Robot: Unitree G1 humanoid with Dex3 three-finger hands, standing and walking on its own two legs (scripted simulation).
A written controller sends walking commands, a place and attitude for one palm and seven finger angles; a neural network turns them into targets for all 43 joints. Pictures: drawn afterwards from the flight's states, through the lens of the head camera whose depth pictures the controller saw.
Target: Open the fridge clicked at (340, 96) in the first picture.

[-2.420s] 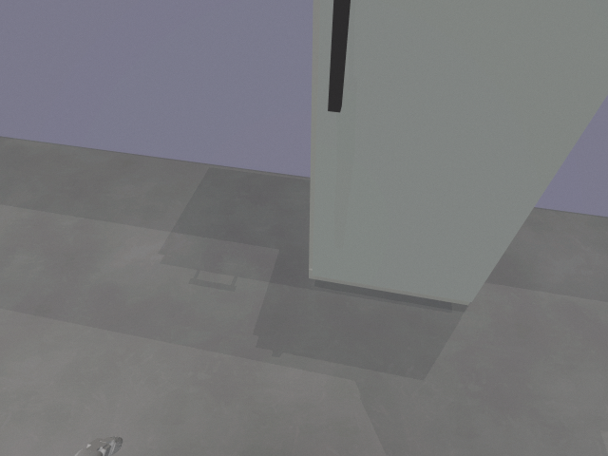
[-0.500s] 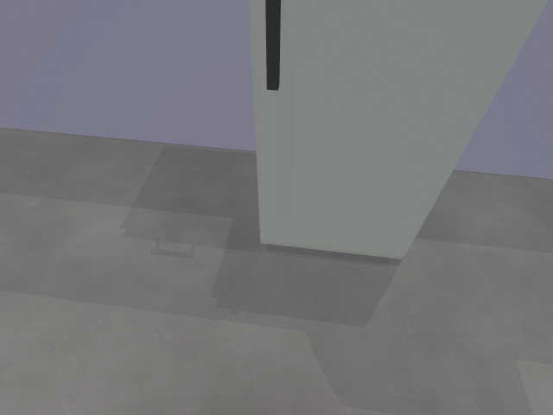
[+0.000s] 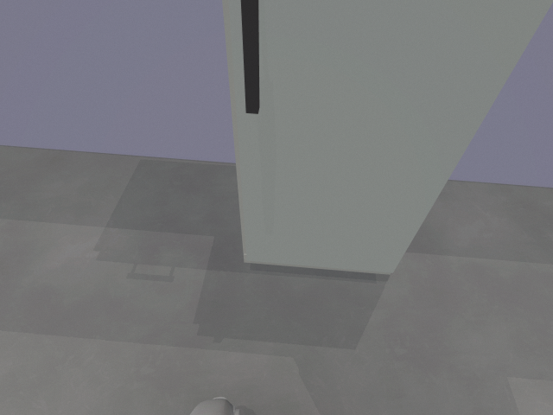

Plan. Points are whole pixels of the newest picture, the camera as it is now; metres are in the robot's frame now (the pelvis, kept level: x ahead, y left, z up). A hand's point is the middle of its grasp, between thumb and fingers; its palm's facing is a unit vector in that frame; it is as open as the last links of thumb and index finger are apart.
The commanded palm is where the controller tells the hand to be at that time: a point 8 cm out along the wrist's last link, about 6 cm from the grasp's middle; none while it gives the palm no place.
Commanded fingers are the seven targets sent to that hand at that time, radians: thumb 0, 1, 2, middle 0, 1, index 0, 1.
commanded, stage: take the last steps up to it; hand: left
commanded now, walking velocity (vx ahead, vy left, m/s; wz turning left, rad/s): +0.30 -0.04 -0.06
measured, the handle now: (251, 10) +0.72 +0.11 +0.25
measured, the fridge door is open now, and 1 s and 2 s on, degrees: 0 0 0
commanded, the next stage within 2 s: come to a stop and stand still in 0.42 s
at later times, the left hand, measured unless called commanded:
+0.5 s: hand (180, 341) +0.26 +0.20 -0.16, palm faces -0.06 -0.98 -0.19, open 7.3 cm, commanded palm none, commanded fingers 0.00 0.90 0.90 -0.20 -0.30 -0.20 -0.30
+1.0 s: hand (185, 330) +0.30 +0.20 -0.20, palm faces +0.03 -0.98 -0.19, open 7.3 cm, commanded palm none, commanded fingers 0.00 0.90 0.90 -0.20 -0.30 -0.20 -0.30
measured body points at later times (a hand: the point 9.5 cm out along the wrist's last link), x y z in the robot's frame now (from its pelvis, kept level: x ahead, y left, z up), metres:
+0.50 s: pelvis +0.17 +0.02 +0.00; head +0.19 +0.02 +0.45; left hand +0.27 +0.25 -0.15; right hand +0.11 -0.20 -0.15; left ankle +0.12 +0.13 -0.74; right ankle +0.24 -0.12 -0.71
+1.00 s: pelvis +0.21 +0.02 -0.02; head +0.24 +0.04 +0.43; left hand +0.29 +0.26 -0.18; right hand +0.28 -0.23 -0.15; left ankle +0.25 +0.11 -0.74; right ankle +0.25 -0.11 -0.73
